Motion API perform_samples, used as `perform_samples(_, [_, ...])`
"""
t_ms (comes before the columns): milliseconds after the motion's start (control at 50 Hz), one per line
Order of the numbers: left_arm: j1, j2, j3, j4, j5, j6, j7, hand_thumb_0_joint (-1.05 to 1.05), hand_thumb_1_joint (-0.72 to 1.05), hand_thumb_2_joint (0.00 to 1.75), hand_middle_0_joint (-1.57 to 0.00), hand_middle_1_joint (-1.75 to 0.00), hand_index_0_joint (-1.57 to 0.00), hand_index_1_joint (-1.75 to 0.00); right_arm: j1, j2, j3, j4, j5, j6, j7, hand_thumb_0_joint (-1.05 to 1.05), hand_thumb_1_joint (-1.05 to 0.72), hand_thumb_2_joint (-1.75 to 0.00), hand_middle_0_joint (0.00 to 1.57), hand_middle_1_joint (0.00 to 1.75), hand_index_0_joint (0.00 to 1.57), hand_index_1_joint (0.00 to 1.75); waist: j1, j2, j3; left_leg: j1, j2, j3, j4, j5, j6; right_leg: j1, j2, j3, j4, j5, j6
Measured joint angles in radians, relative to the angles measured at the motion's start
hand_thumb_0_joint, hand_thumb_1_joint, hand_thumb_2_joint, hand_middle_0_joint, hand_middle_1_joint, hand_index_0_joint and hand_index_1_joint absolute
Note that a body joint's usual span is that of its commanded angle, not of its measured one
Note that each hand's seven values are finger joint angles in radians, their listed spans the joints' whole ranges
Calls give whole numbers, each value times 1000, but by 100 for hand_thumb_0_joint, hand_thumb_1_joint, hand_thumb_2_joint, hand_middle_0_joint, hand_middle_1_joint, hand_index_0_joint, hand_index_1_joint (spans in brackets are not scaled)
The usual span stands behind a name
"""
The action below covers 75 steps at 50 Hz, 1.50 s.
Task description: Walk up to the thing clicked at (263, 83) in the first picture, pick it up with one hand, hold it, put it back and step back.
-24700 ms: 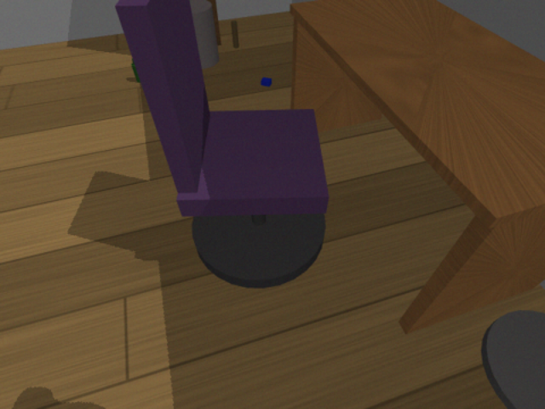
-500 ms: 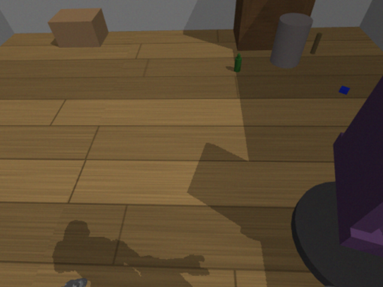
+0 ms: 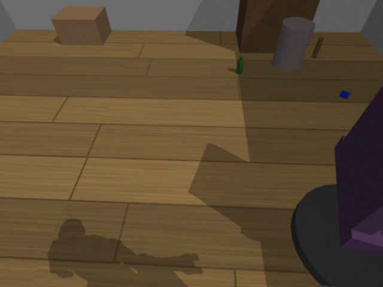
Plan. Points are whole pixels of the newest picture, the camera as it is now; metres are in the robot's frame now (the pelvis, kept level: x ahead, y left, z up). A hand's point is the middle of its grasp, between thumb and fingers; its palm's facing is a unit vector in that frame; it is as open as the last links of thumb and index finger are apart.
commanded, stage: stand
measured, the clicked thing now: (344, 94) +1.61 -1.30 -0.77
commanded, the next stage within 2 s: none
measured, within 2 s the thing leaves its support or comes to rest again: neither
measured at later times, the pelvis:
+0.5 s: pelvis -0.01 +0.01 +0.00, yaw +1 degrees
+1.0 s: pelvis +0.00 +0.01 +0.00, yaw +1 degrees
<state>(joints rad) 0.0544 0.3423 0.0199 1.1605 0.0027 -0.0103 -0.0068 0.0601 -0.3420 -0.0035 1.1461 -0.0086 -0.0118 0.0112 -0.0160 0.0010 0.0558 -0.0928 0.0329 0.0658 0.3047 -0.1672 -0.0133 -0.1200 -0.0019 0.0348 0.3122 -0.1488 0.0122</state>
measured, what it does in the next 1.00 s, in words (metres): stands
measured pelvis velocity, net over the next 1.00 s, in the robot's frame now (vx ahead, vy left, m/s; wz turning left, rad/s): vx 0.00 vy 0.01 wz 0.02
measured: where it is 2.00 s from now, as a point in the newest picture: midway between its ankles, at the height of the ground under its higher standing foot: outside the picture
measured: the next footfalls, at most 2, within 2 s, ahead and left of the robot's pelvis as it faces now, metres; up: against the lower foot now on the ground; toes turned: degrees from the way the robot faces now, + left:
none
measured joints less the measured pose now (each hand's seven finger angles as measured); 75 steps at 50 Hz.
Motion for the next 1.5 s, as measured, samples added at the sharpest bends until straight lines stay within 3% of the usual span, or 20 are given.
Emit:
perform_samples(460, [59,1,-12,-12,4,0,-3,1,90,90,-20,-30,-21,-30,38,-7,-8,13,-4,4,7,1,-90,-89,21,30,20,30,7,-2,-7,-19,-19,-10,5,11,14,-14,-19,-9,7,5,12])
perform_samples(1500, [53,7,-22,-31,5,1,1,1,90,90,-20,-30,-21,-30,39,-11,5,-1,0,1,2,1,-90,-89,21,30,20,30,8,3,-10,-3,-20,-25,0,-6,11,11,-21,-24,-3,-14,11])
